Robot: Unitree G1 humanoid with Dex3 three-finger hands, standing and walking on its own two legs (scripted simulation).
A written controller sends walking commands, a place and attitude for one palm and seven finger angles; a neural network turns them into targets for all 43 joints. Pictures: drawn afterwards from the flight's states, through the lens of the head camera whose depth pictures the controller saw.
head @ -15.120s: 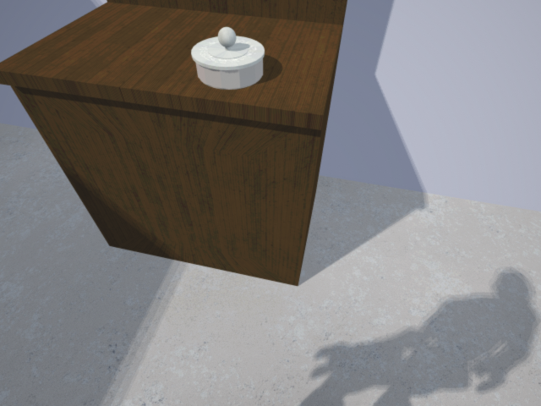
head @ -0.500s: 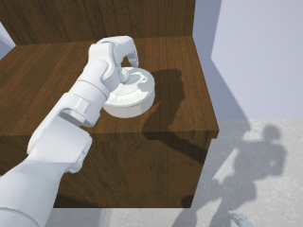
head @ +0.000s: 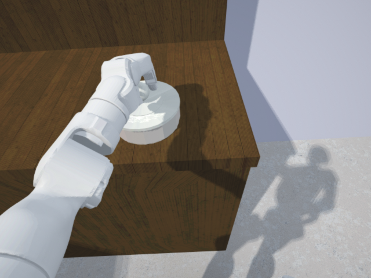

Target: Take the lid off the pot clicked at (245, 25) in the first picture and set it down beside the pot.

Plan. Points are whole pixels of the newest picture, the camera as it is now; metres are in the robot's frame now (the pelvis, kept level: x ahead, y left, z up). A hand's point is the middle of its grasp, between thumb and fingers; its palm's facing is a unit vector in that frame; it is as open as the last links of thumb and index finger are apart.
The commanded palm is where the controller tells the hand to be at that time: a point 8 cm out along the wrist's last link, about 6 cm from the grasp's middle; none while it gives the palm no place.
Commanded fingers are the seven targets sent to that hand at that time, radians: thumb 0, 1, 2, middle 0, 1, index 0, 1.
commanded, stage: lower the open fingers around the knob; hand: left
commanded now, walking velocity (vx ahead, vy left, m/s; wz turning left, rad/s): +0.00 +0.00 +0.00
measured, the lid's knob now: (139, 91) +0.49 +0.10 +0.16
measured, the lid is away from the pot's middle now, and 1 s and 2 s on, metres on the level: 0.00 0.00 0.01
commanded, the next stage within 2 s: close the fingers and squeeze the knob in 0.40 s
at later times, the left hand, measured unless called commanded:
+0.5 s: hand (133, 94) +0.45 +0.10 +0.18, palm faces -0.34 -0.06 -0.94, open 9.9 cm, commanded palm +0.44 +0.10 +0.24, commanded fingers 0.00 -0.14 1.06 -0.56 -0.60 -0.56 -0.60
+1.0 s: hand (139, 94) +0.46 +0.09 +0.18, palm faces -0.37 -0.09 -0.93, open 9.0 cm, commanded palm +0.44 +0.10 +0.24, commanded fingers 0.00 0.13 0.99 -0.61 -0.95 -0.61 -0.95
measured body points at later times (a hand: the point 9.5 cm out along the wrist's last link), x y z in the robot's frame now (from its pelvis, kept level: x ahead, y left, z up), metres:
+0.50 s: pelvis +0.00 +0.00 +0.00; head +0.01 -0.03 +0.45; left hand +0.47 +0.10 +0.24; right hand +0.12 -0.24 -0.13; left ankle -0.01 +0.08 -0.74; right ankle -0.03 -0.11 -0.74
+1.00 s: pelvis +0.00 +0.00 +0.00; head +0.01 -0.03 +0.45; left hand +0.47 +0.09 +0.23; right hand +0.09 -0.25 -0.14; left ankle -0.01 +0.08 -0.74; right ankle -0.03 -0.11 -0.74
